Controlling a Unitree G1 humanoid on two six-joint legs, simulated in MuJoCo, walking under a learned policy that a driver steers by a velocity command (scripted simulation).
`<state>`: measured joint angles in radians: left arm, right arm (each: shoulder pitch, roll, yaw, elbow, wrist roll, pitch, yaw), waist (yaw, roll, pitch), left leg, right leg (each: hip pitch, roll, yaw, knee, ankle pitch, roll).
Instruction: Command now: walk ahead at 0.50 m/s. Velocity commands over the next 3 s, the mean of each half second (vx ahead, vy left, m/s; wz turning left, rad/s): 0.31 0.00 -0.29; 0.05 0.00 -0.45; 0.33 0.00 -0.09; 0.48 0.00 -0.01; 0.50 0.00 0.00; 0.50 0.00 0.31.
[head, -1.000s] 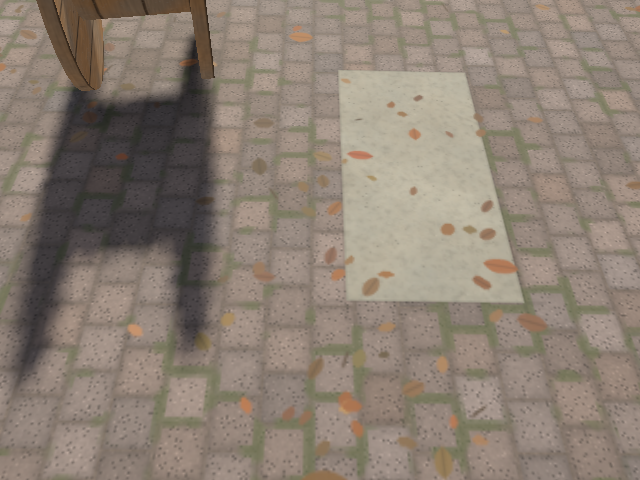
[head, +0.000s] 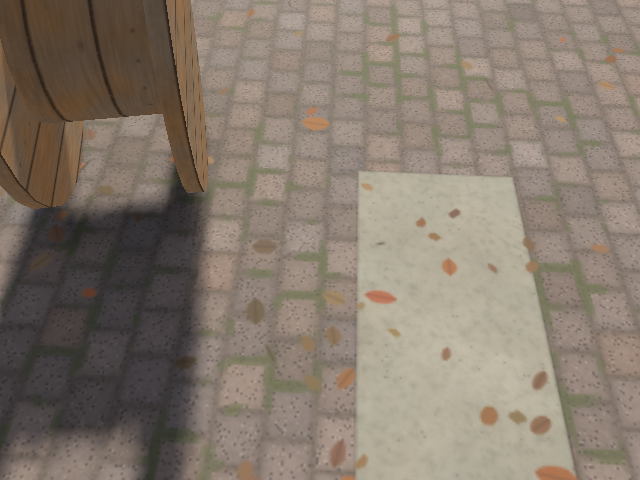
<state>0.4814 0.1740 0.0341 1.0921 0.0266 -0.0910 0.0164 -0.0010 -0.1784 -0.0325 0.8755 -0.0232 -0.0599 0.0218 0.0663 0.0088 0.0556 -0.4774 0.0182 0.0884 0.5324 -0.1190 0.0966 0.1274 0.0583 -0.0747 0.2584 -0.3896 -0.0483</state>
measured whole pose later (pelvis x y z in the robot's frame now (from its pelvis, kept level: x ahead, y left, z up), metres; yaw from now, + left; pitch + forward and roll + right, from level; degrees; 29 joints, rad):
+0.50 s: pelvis +0.21 +0.01 +0.00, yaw -11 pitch -1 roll +1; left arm 0.14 0.17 0.04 0.89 0.04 -0.03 -0.02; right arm 0.31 -0.19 -0.05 1.00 -0.01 -0.06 -0.05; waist -0.01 -0.01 0.08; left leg -0.08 0.01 0.28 0.52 -0.42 0.05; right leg -0.43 0.01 -0.11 0.59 -0.14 -0.11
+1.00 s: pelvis +0.25 +0.02 +0.01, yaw -24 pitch +1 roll +0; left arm 0.21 0.25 0.07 0.85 0.03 0.04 0.01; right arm 0.22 -0.23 -0.05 0.85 -0.01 0.03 -0.04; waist 0.03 -0.02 0.01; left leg -0.31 -0.01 -0.02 0.66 -0.42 0.01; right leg -0.35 0.13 0.10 0.41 -0.08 -0.09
